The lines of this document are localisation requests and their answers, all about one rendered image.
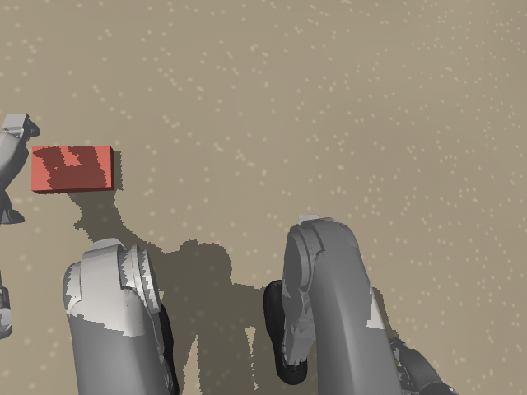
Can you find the left robot hand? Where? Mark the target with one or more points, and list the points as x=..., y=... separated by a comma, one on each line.
x=17, y=130

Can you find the left robot foot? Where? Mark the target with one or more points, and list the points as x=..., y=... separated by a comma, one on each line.
x=168, y=351

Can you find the right robot foot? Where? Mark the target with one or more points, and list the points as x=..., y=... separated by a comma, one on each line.
x=275, y=319

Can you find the small box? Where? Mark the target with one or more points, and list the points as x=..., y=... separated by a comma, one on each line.
x=72, y=169

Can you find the right robot hand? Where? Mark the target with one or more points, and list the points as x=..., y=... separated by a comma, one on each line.
x=415, y=372

